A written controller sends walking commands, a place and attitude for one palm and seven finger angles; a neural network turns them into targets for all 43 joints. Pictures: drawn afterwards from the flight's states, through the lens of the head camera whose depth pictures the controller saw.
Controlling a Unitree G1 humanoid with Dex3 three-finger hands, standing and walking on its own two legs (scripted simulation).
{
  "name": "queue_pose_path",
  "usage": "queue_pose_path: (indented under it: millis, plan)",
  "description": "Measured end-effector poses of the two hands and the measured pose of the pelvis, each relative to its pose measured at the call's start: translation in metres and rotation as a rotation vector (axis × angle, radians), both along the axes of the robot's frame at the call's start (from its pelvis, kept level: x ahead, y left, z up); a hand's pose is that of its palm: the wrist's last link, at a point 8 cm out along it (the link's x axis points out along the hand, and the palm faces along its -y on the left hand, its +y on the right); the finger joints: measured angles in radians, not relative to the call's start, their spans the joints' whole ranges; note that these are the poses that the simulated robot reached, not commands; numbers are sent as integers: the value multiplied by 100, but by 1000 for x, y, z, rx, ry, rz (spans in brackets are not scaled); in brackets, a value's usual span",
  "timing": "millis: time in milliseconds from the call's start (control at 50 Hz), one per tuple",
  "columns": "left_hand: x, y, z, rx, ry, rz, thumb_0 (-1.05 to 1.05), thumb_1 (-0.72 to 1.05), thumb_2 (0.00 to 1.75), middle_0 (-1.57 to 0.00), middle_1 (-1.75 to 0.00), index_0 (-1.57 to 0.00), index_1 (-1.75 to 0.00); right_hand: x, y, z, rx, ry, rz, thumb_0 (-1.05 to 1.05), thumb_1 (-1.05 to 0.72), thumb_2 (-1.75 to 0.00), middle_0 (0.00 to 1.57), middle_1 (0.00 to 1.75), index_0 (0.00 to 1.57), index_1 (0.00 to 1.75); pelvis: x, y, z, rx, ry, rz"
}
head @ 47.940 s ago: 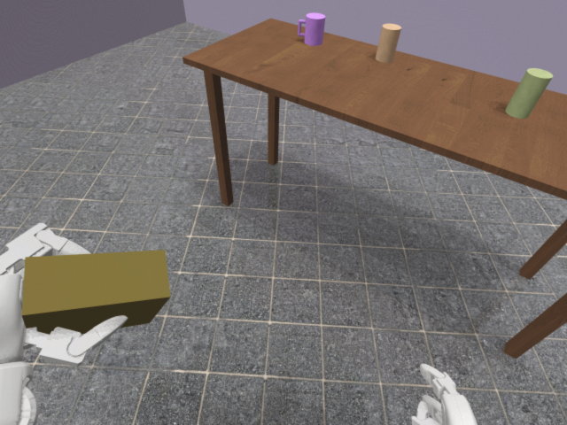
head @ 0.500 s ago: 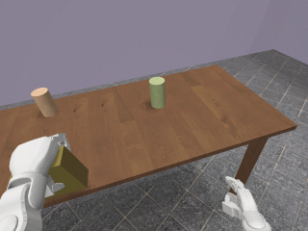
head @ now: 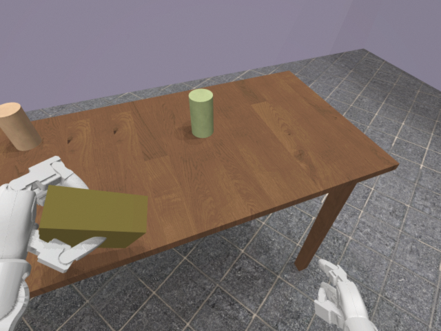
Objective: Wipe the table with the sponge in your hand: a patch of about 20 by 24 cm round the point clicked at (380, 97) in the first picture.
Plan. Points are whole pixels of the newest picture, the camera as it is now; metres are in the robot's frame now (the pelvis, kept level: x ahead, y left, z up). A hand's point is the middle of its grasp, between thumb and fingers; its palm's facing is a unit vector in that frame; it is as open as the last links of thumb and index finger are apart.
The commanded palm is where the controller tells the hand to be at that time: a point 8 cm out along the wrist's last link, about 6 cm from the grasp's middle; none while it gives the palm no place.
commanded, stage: step back with the hand held close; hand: left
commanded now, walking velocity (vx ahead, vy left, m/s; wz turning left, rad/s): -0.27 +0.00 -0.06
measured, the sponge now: (108, 222) +0.23 +0.19 +0.14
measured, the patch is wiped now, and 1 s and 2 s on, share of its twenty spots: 1.00 1.00 1.00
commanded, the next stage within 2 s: stop stepping back and stand still in 1.08 s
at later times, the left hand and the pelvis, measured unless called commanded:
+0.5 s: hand out of the picture +0.15 +0.30 +0.18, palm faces +0.40 -0.82 -0.42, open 9.4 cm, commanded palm +0.10 +0.33 +0.20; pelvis -0.07 +0.06 -0.01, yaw -1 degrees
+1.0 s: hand out of the picture +0.05 +0.32 +0.18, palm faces +0.39 -0.85 -0.37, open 9.4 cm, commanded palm -0.01 +0.35 +0.20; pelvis -0.18 +0.07 -0.01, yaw -1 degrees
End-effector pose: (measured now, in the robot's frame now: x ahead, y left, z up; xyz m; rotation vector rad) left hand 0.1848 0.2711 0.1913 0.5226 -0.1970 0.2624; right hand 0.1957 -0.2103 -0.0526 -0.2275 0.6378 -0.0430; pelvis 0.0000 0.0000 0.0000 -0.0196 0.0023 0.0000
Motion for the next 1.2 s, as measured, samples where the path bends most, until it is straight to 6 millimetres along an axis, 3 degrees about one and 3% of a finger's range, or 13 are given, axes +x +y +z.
queue_pose_path:
  millis: [140, 260, 360, 460, 560, 740, 860, 980, 1100, 1200]
  plan:
    - [-11, 17, 4, -12, -69, -11, -2, -46, 107, -79, -139, -82, -142, -72, -22, -33, -41, 216, -155, 1, -90, -90, 20, 30, 20, 30, -8, 16, -4, 1, 30, 2]
    - [-27, 41, -7, -7, -57, -3, -2, -46, 107, -79, -139, -82, -142, -113, -17, -39, -74, 266, -221, 2, -90, -90, 20, 30, 20, 30, -25, 34, -9, -15, 35, 6]
    - [-50, 54, -6, 9, -73, -6, -2, -46, 107, -79, -139, -82, -142, -120, 4, -31, -81, 201, -187, 2, -90, -90, 20, 30, 20, 30, -43, 48, -10, -6, 33, -15]
    - [-71, 64, 6, 17, -135, 23, -2, -47, 107, -79, -139, -82, -142, -112, 28, -25, -51, 109, -117, 2, -90, -90, 20, 30, 20, 30, -58, 55, -9, -11, 34, -15]
    - [-87, 66, 3, -31, -149, 44, -2, -47, 107, -79, -139, -82, -142, -107, 46, -17, -14, 47, -59, 2, -90, -90, 21, 30, 21, 30, -80, 55, -5, -36, 31, -17]
    - [-131, 54, -3, -38, -157, -3, -2, -47, 107, -79, -139, -82, -142, -128, 38, -11, -42, 17, -40, 1, -90, -90, 21, 30, 21, 30, -114, 49, -12, -47, 20, 11]
    - [-154, 67, -3, -60, -260, -25, -2, -47, 107, -79, -139, -82, -141, -165, 28, -13, -121, 74, -93, 1, -90, -90, 21, 30, 21, 30, -136, 59, -19, -44, 21, 42]
    - [-175, 87, -5, -25, -213, 8, -2, -47, 107, -79, -139, -82, -142, -208, 39, -10, -102, 61, -114, 2, -90, -90, 20, 30, 20, 30, -172, 70, -15, -32, 13, -13]
    - [-203, 73, 5, -57, -218, -35, -2, -47, 107, -79, -139, -82, -142, -258, 56, -14, -40, 69, -108, 1, -90, -90, 21, 30, 20, 30, -207, 70, -7, -54, 13, -42]
    - [-235, 58, 7, -21, -224, -82, -2, -47, 107, -79, -139, -82, -142, -296, 55, -31, -1, 78, -113, 1, -90, -90, 21, 30, 21, 30, -243, 65, -14, -74, 3, -48]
